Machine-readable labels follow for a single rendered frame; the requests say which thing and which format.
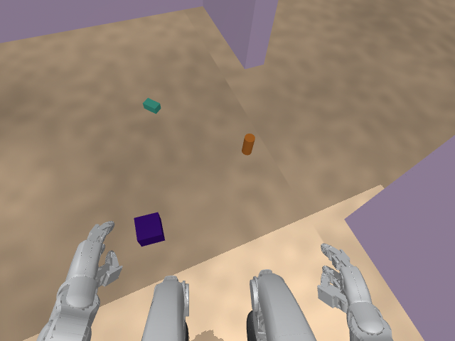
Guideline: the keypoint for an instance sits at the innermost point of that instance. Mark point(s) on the left robot arm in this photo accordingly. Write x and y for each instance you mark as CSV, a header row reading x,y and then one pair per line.
x,y
74,311

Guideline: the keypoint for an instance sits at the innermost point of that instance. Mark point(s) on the right robot arm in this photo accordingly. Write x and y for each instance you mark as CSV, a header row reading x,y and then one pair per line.
x,y
365,323

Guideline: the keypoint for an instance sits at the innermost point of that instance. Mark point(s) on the right robot hand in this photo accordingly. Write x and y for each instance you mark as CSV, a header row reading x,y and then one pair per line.
x,y
348,287

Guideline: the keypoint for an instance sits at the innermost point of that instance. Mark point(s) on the left robot hand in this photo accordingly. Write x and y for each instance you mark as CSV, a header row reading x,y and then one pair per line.
x,y
86,259

